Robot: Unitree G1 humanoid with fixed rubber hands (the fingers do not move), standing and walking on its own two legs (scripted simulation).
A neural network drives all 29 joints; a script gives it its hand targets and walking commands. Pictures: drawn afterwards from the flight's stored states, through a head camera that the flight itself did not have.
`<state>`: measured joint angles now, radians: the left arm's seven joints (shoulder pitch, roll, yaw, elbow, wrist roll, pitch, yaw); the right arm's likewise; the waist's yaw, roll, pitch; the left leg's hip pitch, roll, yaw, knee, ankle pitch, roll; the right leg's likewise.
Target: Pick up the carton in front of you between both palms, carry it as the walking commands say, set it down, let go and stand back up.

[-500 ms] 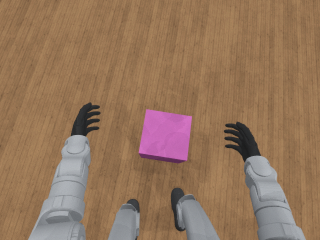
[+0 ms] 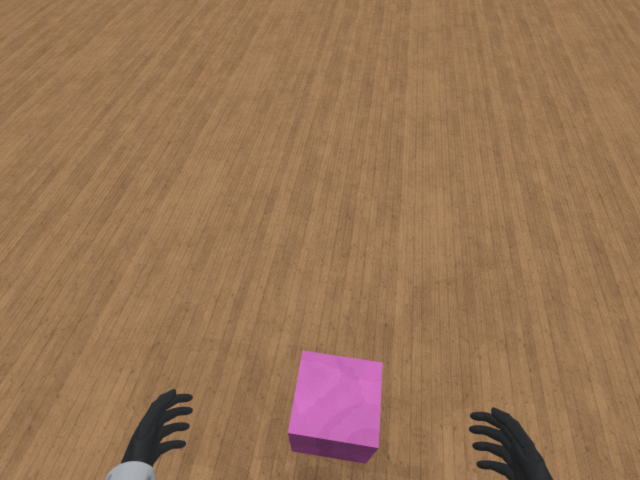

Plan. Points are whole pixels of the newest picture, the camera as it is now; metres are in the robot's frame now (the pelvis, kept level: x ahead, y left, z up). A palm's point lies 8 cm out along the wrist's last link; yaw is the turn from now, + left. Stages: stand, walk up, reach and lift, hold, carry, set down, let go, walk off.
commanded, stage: let go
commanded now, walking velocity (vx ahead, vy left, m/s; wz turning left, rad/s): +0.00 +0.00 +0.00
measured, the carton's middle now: (335, 408) +0.38 -0.05 -0.65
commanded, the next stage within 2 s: stand in 0.52 s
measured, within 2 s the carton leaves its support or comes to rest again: neither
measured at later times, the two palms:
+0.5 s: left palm out of the picture +0.15 +0.23 -0.07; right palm out of the picture +0.15 -0.24 -0.06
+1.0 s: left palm out of the picture +0.12 +0.28 -0.08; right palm out of the picture +0.13 -0.29 -0.10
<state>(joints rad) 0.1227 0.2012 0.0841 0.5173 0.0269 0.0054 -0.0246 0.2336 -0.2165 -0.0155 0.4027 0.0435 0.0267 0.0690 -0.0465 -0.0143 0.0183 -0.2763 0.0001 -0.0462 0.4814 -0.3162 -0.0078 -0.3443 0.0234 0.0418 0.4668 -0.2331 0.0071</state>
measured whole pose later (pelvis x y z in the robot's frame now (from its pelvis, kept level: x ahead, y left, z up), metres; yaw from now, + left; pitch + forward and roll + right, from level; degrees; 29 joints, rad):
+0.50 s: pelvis -0.01 +0.00 +0.00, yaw +0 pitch -5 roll +0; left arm 0.22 0.21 0.02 0.46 0.00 0.10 -0.03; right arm 0.22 -0.23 -0.03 0.38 -0.02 0.22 0.02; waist 0.00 0.01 0.08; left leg -0.07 -0.01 -0.04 0.48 -0.33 0.00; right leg -0.15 0.02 0.05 0.48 -0.25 0.01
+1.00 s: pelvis +0.01 -0.01 +0.00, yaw +2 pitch +0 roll +0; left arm 0.18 0.33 0.04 0.77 0.04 0.01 0.02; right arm 0.19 -0.35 -0.02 0.76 -0.04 0.01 -0.03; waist 0.00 0.04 0.02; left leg -0.14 0.00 -0.08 0.49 -0.34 -0.02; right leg -0.22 0.02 0.01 0.52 -0.29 -0.01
